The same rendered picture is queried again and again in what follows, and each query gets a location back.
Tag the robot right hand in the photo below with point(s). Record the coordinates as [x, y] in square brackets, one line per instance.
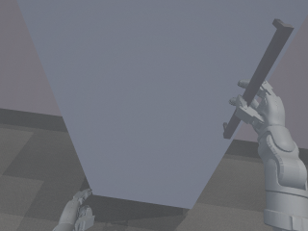
[270, 111]

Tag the right robot forearm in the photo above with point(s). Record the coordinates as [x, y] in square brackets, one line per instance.
[285, 180]

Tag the fridge door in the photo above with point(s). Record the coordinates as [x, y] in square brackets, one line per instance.
[143, 86]

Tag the robot left hand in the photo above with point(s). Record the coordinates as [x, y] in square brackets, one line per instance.
[73, 213]

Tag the handle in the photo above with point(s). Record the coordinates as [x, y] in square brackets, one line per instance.
[276, 44]

